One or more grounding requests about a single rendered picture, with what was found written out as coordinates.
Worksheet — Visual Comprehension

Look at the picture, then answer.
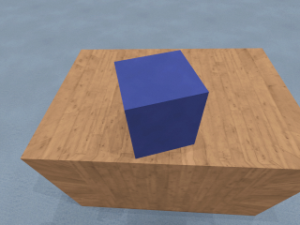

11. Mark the pedestal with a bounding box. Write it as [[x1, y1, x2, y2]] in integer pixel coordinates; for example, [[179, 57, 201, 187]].
[[21, 48, 300, 217]]

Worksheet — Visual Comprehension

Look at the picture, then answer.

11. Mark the carton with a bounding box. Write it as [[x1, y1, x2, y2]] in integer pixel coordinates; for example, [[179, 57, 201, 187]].
[[114, 50, 209, 159]]

